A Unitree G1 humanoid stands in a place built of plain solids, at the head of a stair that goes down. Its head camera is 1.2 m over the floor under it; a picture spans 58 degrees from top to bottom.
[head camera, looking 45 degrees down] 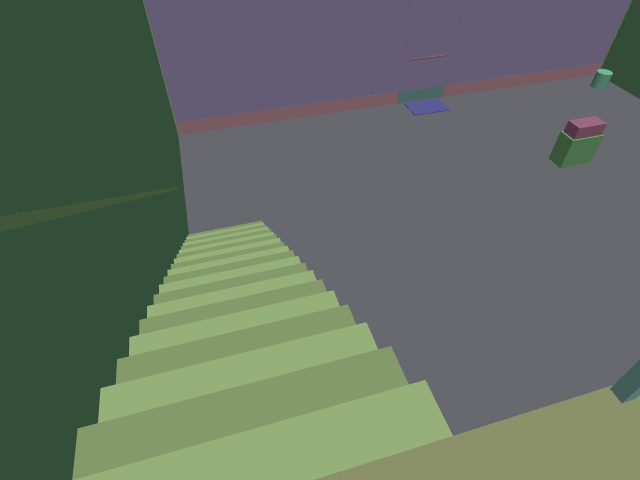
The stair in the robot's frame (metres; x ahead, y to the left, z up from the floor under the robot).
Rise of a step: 0.18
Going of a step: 0.25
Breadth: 1.21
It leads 16 degrees to the left of straight ahead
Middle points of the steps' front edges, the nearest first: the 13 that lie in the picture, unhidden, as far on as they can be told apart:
0.55 0.22 -0.19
0.79 0.29 -0.37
1.03 0.36 -0.55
1.27 0.43 -0.74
1.51 0.50 -0.92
1.75 0.57 -1.10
1.99 0.63 -1.28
2.24 0.70 -1.46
2.48 0.77 -1.64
2.72 0.84 -1.82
2.96 0.91 -2.01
3.20 0.98 -2.19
3.44 1.05 -2.37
